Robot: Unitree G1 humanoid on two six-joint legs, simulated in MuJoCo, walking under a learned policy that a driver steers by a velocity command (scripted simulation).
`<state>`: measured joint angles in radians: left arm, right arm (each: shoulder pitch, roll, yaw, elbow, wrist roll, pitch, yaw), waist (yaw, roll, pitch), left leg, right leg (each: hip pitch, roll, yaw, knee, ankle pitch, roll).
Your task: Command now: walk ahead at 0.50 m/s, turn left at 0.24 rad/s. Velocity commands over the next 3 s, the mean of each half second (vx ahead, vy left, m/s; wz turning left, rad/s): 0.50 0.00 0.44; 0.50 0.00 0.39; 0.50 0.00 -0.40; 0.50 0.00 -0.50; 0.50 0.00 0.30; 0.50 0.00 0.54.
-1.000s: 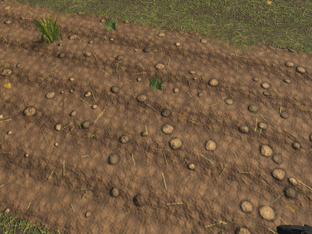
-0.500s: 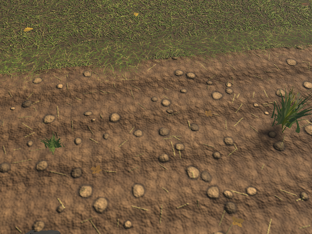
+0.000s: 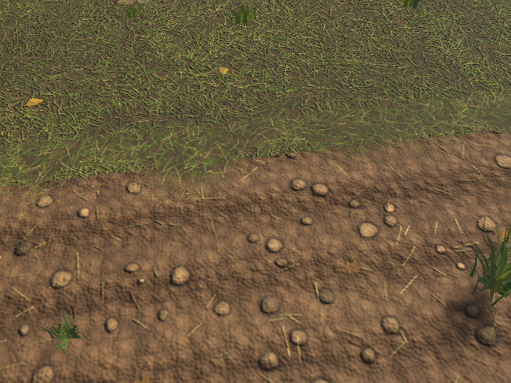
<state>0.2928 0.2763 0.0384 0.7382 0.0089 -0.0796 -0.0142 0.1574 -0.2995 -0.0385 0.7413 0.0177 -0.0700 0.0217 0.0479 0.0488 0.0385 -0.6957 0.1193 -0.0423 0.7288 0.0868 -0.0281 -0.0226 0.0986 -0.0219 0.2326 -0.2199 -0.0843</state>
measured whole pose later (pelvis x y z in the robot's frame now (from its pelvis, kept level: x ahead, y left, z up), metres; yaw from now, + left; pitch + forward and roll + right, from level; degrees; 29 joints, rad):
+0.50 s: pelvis +0.30 +0.07 +0.00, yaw +16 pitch +2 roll +0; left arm 0.10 0.30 0.03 0.67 0.02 -0.09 0.00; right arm 0.32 -0.30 -0.05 0.70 0.02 -0.04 0.00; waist -0.05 -0.02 0.04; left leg -0.16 -0.12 -0.13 0.35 -0.21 0.08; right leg -0.66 -0.08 0.10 0.73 -0.07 0.08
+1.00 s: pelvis +0.56 +0.11 +0.00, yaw +28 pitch +2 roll -1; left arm 0.39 0.28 0.05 0.84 -0.02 -0.08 -0.02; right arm 0.10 -0.28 -0.04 0.62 0.01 -0.06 0.02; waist 0.10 0.04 0.03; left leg -0.60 0.08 -0.06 0.70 -0.12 -0.02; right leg -0.08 0.03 -0.03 0.28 -0.23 -0.03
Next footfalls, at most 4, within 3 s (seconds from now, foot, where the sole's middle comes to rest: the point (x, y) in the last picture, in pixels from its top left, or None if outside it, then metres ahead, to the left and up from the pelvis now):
0.18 left None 0.29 0.14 -0.78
0.66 right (283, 337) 0.60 0.01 -0.78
1.14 left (165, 299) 0.70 0.35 -0.78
1.62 right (240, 207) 1.04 0.15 -0.78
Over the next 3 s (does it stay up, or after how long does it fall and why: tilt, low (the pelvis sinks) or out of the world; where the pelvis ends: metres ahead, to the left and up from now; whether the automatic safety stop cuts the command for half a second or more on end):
stays up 1.62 0.31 0.00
